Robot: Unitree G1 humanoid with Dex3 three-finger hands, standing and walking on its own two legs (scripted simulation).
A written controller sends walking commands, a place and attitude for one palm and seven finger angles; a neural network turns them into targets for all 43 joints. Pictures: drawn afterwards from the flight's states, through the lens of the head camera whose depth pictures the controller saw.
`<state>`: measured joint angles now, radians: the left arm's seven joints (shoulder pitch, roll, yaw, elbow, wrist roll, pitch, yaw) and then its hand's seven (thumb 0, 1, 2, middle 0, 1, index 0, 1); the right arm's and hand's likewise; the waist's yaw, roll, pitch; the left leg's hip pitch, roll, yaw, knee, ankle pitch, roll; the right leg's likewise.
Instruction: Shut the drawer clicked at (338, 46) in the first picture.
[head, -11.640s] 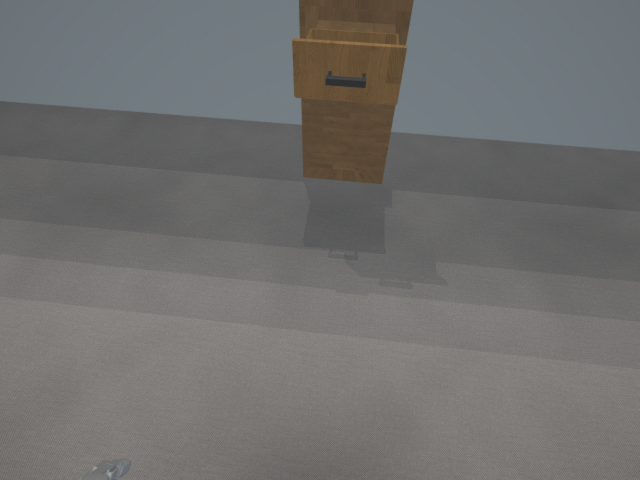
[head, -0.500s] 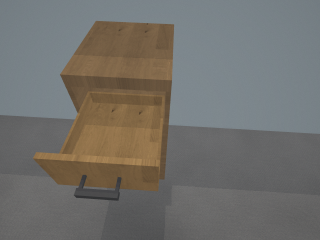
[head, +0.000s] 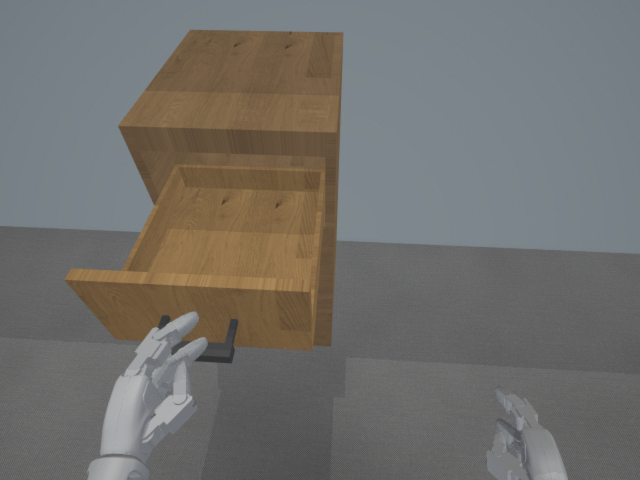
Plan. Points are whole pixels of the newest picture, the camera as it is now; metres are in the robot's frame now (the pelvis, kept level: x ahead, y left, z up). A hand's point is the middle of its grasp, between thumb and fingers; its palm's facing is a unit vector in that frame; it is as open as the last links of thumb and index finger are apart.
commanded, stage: raise the hand and make a fist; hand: left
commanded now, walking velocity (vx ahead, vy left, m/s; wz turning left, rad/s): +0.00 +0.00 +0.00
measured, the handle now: (194, 337) +0.33 +0.20 -0.06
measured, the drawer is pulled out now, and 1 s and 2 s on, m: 0.30 0.30 0.30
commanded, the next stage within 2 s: bring the fist close to the handle in 1.60 s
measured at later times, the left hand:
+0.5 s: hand (184, 441) +0.18 +0.16 +0.00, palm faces -0.08 -1.00 +0.01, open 4.0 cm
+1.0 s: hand (155, 456) +0.15 +0.18 +0.04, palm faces +0.00 -1.00 -0.01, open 3.1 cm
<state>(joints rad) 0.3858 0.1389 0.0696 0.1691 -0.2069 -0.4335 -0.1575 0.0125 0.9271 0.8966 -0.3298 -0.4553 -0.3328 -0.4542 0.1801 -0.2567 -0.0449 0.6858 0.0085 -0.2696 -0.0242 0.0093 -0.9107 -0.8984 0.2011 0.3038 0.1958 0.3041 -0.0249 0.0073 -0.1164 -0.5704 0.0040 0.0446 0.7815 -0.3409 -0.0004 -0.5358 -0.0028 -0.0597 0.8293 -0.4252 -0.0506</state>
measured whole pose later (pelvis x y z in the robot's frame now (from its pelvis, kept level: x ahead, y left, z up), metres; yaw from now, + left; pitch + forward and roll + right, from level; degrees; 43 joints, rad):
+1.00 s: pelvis +0.00 +0.03 -0.04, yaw +1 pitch +11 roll -3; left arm 0.71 0.16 -0.02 -0.34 -0.18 -0.35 -0.17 0.02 0.90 0.90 -1.32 -1.51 -1.32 -1.52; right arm 0.19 -0.19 0.02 0.43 0.03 -0.16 -0.02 0.01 -0.90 -0.90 0.20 0.30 0.20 0.30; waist 0.02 0.04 -0.15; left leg -0.81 0.01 0.00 1.09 -0.48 0.05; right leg -0.71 -0.01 -0.10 1.04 -0.52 -0.01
